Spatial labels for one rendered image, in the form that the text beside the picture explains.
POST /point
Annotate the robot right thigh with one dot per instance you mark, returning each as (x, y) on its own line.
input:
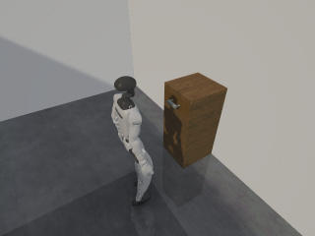
(149, 161)

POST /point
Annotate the robot left hand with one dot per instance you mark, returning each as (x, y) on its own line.
(120, 136)

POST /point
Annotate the cabinet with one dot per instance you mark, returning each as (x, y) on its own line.
(189, 140)

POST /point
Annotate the left robot upper arm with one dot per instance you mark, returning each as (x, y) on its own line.
(113, 113)

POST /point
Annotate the robot right shin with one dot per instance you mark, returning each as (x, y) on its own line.
(142, 187)

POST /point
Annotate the robot right hand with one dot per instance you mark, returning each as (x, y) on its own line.
(147, 169)

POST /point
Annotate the robot left forearm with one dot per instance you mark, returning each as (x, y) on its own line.
(117, 126)

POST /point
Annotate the handle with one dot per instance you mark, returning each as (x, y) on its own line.
(169, 101)

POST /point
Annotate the right robot upper arm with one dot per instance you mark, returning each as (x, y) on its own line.
(135, 121)

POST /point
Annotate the robot right forearm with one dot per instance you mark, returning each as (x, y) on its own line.
(137, 150)

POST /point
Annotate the drawer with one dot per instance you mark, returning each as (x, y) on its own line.
(184, 106)

